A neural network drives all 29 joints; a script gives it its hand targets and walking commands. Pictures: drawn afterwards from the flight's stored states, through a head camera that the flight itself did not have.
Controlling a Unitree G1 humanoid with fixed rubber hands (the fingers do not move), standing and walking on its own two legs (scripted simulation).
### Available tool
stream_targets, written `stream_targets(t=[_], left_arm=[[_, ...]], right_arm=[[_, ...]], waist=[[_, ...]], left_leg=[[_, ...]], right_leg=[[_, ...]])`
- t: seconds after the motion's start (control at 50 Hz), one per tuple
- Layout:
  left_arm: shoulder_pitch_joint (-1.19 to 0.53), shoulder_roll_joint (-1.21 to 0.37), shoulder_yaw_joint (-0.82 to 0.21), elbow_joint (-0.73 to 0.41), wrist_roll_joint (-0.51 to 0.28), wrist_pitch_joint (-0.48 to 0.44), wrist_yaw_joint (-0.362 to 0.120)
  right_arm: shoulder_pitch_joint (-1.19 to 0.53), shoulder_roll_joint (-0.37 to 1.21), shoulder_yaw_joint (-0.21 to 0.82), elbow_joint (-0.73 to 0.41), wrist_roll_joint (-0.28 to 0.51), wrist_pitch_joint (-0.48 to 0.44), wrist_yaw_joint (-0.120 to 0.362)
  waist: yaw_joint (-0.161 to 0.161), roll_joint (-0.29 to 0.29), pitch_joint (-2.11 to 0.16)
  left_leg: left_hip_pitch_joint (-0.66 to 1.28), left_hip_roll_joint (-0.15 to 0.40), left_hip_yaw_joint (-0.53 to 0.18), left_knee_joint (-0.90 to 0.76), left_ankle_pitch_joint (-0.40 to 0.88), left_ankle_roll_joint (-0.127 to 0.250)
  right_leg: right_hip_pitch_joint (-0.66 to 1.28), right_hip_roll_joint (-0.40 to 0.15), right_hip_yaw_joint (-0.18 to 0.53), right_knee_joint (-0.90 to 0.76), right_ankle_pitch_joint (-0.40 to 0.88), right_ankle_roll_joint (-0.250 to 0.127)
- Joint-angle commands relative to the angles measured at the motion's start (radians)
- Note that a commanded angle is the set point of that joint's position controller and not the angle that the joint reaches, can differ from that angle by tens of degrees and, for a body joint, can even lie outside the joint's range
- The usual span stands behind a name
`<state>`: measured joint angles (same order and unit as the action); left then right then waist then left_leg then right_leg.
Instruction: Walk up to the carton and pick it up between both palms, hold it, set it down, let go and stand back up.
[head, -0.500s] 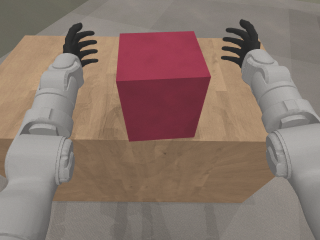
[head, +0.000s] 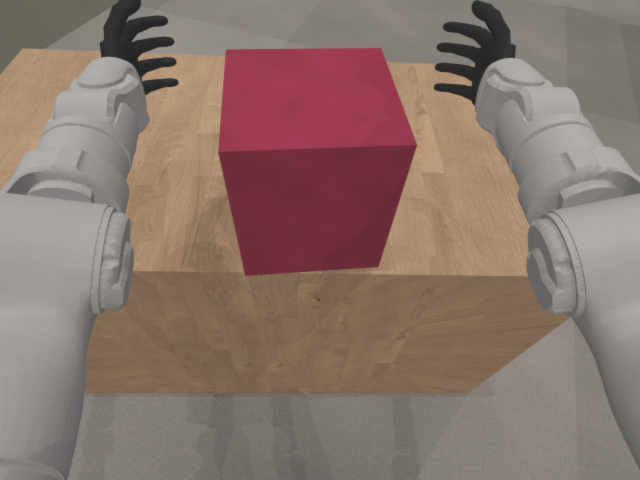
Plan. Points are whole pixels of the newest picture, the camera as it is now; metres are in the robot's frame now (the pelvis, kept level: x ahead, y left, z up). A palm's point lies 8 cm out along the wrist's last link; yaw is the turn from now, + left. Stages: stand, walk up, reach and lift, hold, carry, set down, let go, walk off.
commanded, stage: reach and lift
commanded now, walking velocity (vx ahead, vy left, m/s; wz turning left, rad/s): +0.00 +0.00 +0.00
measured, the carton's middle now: (309, 168) +0.53 +0.05 +0.07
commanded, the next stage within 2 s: none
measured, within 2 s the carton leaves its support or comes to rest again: neither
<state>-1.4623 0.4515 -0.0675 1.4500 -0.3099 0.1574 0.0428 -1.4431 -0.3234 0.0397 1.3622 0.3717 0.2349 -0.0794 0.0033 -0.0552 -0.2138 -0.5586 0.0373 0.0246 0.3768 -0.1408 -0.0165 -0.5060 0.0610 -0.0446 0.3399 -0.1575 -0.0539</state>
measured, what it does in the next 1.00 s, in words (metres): stands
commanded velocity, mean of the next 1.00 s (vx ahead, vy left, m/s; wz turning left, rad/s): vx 0.00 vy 0.00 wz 0.00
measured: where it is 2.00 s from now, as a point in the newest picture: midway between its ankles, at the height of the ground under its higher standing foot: outside the picture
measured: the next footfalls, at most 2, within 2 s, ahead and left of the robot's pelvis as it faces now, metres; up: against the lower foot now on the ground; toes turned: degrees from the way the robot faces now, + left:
none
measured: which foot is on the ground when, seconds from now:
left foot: down 0.00-1.00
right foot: down 0.00-1.00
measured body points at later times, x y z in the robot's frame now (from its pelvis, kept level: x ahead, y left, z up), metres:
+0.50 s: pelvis +0.00 +0.00 -0.01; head +0.09 +0.03 +0.43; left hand +0.50 +0.24 +0.12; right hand +0.52 -0.14 +0.15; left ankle +0.00 +0.13 -0.74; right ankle -0.02 -0.08 -0.74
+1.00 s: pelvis +0.01 +0.02 +0.00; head +0.10 +0.04 +0.44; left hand +0.51 +0.21 +0.13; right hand +0.52 -0.10 +0.13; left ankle +0.00 +0.13 -0.74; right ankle -0.02 -0.08 -0.74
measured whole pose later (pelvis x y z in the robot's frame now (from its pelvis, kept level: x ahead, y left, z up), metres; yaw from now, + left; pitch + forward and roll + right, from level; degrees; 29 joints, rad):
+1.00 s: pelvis +0.01 +0.02 +0.00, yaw -1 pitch +22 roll +0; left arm -1.25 0.23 0.26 1.35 0.05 -0.09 0.09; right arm -1.21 -0.14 -0.31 1.25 -0.03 -0.01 -0.06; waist 0.02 -0.06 -0.20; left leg -0.62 0.02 0.05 0.39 -0.15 0.00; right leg -0.59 0.04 -0.02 0.38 -0.18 -0.03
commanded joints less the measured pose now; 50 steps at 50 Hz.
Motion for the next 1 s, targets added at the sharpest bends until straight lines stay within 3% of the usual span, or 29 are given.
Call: stream_targets(t=[0.0,0.02,0.08,0.18,0.2,0.26,0.3,0.34,0.36,0.4,0.44,0.54,0.62,0.64,0.68,0.72,0.8,0.88,0.92,0.96,0.98], left_arm=[[-0.377,0.105,0.018,-0.085,0.034,-0.106,-0.018],[-0.351,0.080,0.009,-0.084,0.039,-0.123,-0.020],[-0.382,0.075,0.003,-0.149,0.040,-0.188,-0.019],[-0.423,0.043,-0.019,-0.221,0.015,-0.224,0.006],[-0.410,0.039,-0.014,-0.212,0.028,-0.222,0.007],[-0.375,0.056,0.006,-0.168,0.043,-0.240,0.005],[-0.325,0.092,0.056,-0.092,0.074,-0.250,0.005],[-0.298,0.101,0.080,-0.062,0.077,-0.275,0.003],[-0.282,0.077,0.078,-0.067,0.086,-0.293,0.001],[-0.298,0.077,0.080,-0.097,0.087,-0.314,0.003],[-0.320,0.047,0.062,-0.112,0.074,-0.333,0.001],[-0.305,-0.001,0.063,-0.095,0.079,-0.357,-0.019],[-0.315,-0.024,0.087,-0.115,0.110,-0.363,-0.019],[-0.298,-0.030,0.111,-0.099,0.136,-0.358,-0.017],[-0.300,-0.040,0.134,-0.137,0.159,-0.354,-0.011],[-0.289,-0.057,0.169,-0.128,0.196,-0.334,-0.001],[-0.295,-0.066,0.248,-0.152,0.267,-0.295,0.021],[-0.307,-0.152,0.297,-0.250,0.330,-0.274,0.043],[-0.298,-0.191,0.354,-0.261,0.400,-0.258,0.039],[-0.303,-0.249,0.377,-0.293,0.427,-0.249,0.030],[-0.292,-0.268,0.408,-0.298,0.464,-0.241,0.027]], right_arm=[[-0.326,-0.101,-0.040,-0.117,-0.036,-0.086,0.003],[-0.302,-0.099,-0.039,-0.122,-0.042,-0.102,0.008],[-0.294,-0.116,-0.078,-0.201,-0.081,-0.156,0.017],[-0.296,-0.145,-0.152,-0.203,-0.126,-0.208,0.028],[-0.296,-0.145,-0.150,-0.201,-0.127,-0.215,0.028],[-0.278,-0.144,-0.143,-0.202,-0.135,-0.235,0.029],[-0.273,-0.120,-0.110,-0.176,-0.126,-0.239,0.027],[-0.264,-0.092,-0.088,-0.208,-0.120,-0.252,0.025],[-0.245,-0.087,-0.086,-0.192,-0.125,-0.258,0.024],[-0.243,-0.078,-0.087,-0.224,-0.123,-0.275,0.024],[-0.230,-0.060,-0.074,-0.187,-0.106,-0.278,0.029],[-0.219,-0.048,-0.071,-0.123,-0.111,-0.311,0.031],[-0.231,-0.044,-0.120,-0.163,-0.164,-0.329,0.025],[-0.236,-0.027,-0.137,-0.175,-0.181,-0.330,0.023],[-0.230,-0.032,-0.181,-0.219,-0.221,-0.339,0.013],[-0.234,-0.008,-0.197,-0.231,-0.247,-0.324,0.017],[-0.224,0.033,-0.254,-0.233,-0.312,-0.293,0.018],[-0.201,0.104,-0.320,-0.257,-0.383,-0.278,0.025],[-0.190,0.142,-0.372,-0.258,-0.438,-0.274,0.044],[-0.182,0.197,-0.417,-0.270,-0.502,-0.271,0.054],[-0.172,0.216,-0.453,-0.271,-0.548,-0.272,0.063]], waist=[[0.024,0.070,-0.585],[0.009,0.078,-0.594],[0.005,0.119,-0.721],[-0.017,0.197,-0.832],[-0.009,0.201,-0.830],[0.018,0.179,-0.825],[0.057,0.120,-0.782],[0.066,0.056,-0.792],[0.069,0.073,-0.800],[0.059,0.071,-0.830],[0.037,0.099,-0.807],[0.020,0.059,-0.759],[0.009,0.070,-0.789],[0.023,0.067,-0.780],[0.018,0.079,-0.809],[0.039,0.074,-0.793],[0.050,0.064,-0.761],[0.044,0.112,-0.782],[0.054,0.150,-0.749],[0.039,0.131,-0.728],[0.050,0.130,-0.722]], left_leg=[[0.186,-0.006,-0.009,0.003,0.339,-0.019],[0.220,-0.004,-0.011,0.013,0.364,-0.022],[0.307,-0.001,-0.009,0.050,0.402,-0.038],[0.473,0.019,-0.024,0.125,0.485,-0.077],[0.484,0.019,-0.018,0.141,0.492,-0.079],[0.406,0.014,-0.014,0.144,0.438,-0.069],[0.259,0.001,0.002,0.112,0.376,-0.041],[0.081,-0.014,0.018,0.076,0.301,-0.013],[0.026,-0.018,0.022,0.062,0.284,-0.016],[0.044,-0.019,0.021,0.062,0.316,-0.020],[0.084,-0.020,0.012,0.071,0.344,-0.028],[0.174,-0.006,0.000,0.094,0.414,-0.035],[0.241,-0.002,-0.008,0.115,0.462,-0.042],[0.219,-0.004,0.003,0.115,0.447,-0.041],[0.217,-0.005,0.005,0.103,0.453,-0.045],[0.242,-0.006,0.017,0.096,0.456,-0.040],[0.255,-0.009,0.030,0.073,0.434,-0.030],[0.390,-0.004,0.031,0.087,0.541,-0.041],[0.487,0.004,0.037,0.111,0.610,-0.048],[0.510,0.003,0.042,0.099,0.594,-0.050],[0.525,0.007,0.042,0.092,0.608,-0.050]], right_leg=[[0.377,-0.082,0.043,0.072,0.578,0.093],[0.350,-0.078,0.036,0.068,0.564,0.087],[0.256,-0.067,0.017,0.060,0.512,0.081],[0.037,-0.055,-0.019,0.045,0.385,0.049],[0.022,-0.053,-0.023,0.043,0.386,0.050],[0.062,-0.065,-0.005,0.072,0.391,0.057],[0.208,-0.075,0.016,0.111,0.463,0.072],[0.367,-0.092,0.039,0.165,0.572,0.097],[0.410,-0.102,0.048,0.180,0.595,0.099],[0.402,-0.097,0.048,0.180,0.622,0.111],[0.350,-0.097,0.042,0.172,0.595,0.099],[0.259,-0.091,0.028,0.147,0.592,0.105],[0.219,-0.083,0.018,0.132,0.574,0.098],[0.240,-0.081,0.019,0.135,0.579,0.099],[0.272,-0.085,0.019,0.141,0.602,0.100],[0.259,-0.078,0.016,0.126,0.564,0.095],[0.266,-0.079,0.023,0.109,0.539,0.094],[0.182,-0.069,0.008,0.091,0.511,0.083],[0.108,-0.062,-0.004,0.065,0.474,0.078],[0.126,-0.062,-0.011,0.046,0.463,0.074],[0.141,-0.059,-0.016,0.044,0.462,0.074]])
